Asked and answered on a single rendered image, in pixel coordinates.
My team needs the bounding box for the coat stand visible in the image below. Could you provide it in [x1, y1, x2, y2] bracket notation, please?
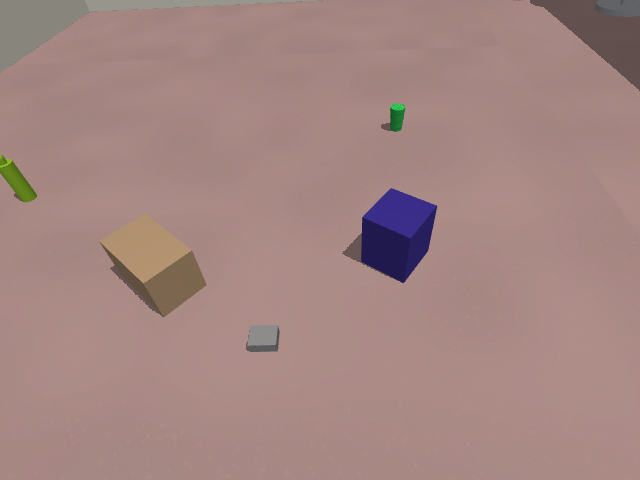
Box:
[594, 0, 640, 17]

